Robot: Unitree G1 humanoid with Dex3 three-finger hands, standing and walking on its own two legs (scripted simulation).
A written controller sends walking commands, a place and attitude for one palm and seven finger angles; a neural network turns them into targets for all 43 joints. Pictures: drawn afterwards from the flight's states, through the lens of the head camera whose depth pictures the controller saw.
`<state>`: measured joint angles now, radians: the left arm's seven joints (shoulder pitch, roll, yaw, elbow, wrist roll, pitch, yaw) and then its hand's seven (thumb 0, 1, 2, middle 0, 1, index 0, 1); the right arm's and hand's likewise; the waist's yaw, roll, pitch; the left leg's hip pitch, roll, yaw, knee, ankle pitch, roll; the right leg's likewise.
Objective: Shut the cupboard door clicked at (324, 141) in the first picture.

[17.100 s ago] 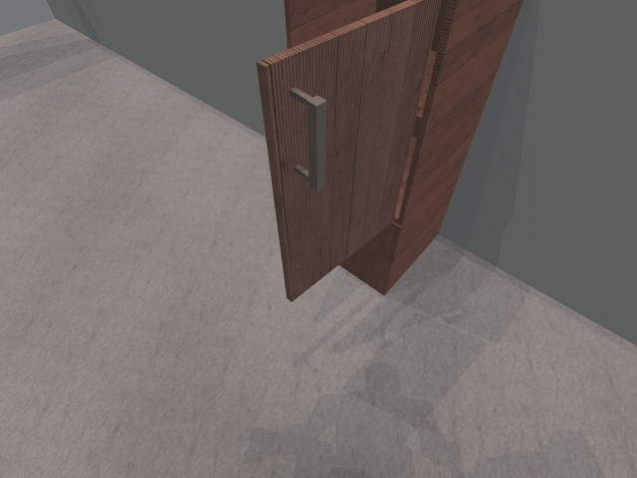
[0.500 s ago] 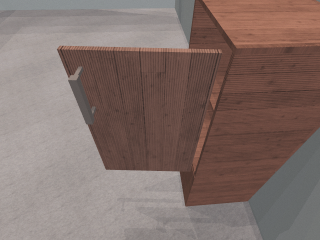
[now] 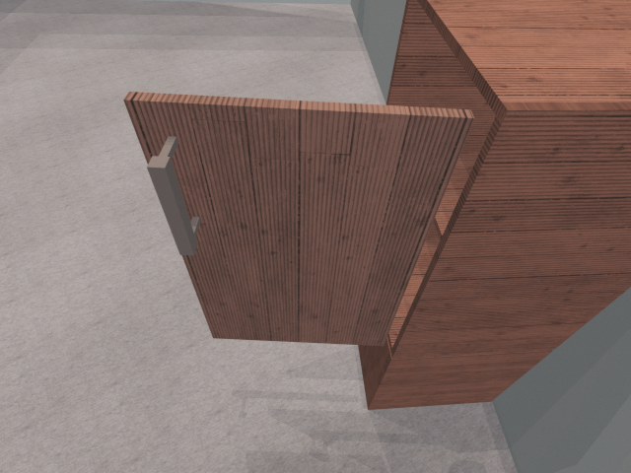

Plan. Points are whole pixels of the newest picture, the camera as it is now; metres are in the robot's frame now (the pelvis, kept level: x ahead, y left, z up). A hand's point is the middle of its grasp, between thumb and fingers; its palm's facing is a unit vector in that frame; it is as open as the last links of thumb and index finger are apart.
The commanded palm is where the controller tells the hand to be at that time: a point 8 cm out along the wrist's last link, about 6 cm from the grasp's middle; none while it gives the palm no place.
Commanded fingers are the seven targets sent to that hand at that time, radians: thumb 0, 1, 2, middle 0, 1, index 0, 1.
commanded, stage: look again from close up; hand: left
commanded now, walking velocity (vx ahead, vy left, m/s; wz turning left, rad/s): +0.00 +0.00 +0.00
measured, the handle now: (180, 199) +0.41 +0.21 +0.12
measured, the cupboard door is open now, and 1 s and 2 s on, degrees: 84 84 84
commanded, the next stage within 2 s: shuffle to correct the standing spot in 0.14 s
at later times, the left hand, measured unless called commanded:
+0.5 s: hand out of the picture +0.02 +0.20 -0.18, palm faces +0.00 -0.97 -0.24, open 7.4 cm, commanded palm none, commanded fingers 0.00 0.90 0.90 -0.20 -0.30 -0.20 -0.30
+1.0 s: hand out of the picture -0.01 +0.16 -0.18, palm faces +0.00 -0.97 -0.23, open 7.4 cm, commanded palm none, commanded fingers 0.00 0.90 0.90 -0.20 -0.30 -0.20 -0.30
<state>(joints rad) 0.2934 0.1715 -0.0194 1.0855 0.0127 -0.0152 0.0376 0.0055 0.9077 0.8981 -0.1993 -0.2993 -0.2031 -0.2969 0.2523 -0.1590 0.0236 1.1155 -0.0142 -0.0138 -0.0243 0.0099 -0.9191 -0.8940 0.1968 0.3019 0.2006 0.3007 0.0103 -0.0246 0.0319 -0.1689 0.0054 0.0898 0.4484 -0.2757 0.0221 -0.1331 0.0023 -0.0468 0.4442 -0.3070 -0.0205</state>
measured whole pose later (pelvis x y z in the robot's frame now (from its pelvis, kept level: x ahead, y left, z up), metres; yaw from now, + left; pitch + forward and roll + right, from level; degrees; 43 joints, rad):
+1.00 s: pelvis -0.04 -0.03 -0.01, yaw +0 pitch -1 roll +2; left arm 0.29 0.17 0.01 1.01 0.02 0.01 0.01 0.01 0.91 0.90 -0.20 -0.30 -0.21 -0.30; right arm 0.41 -0.17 0.00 1.04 -0.04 0.02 0.00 0.00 -0.91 -0.89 0.19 0.30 0.20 0.30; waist -0.01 0.00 0.02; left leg -0.26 0.01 0.08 0.57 -0.29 0.00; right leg -0.26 0.01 -0.05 0.64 -0.36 -0.06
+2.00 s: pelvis +0.01 -0.03 +0.00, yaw -1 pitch -1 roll +1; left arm 0.27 0.16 -0.01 1.11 0.01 -0.02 0.04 0.00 0.91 0.90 -0.20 -0.30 -0.20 -0.30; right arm 0.24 -0.15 0.01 1.14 -0.02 -0.01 -0.04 0.00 -0.91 -0.89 0.20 0.30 0.20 0.30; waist 0.01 -0.01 0.05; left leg -0.11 0.03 0.08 0.38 -0.25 -0.02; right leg -0.10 0.04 -0.04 0.41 -0.30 -0.07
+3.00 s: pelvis -0.08 +0.00 -0.08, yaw +3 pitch +8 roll -3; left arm 0.35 0.19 0.00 -0.20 -0.22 -0.44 -0.20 0.02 0.91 0.90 -0.62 -0.77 -0.63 -0.77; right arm 0.17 -0.20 0.05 0.52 0.02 -0.26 -0.03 0.01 -0.90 -0.89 0.20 0.30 0.20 0.30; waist 0.05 0.05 -0.07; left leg -0.78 0.01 -0.03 1.09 -0.44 0.02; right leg -0.70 0.00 -0.14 1.04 -0.48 -0.04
